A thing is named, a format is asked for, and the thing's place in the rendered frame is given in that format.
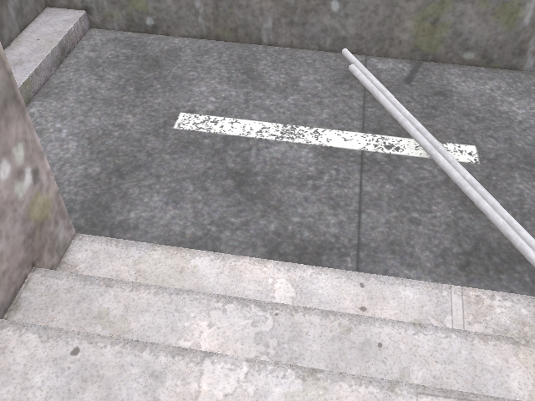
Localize stairs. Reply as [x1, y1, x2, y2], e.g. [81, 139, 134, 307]
[0, 233, 535, 401]

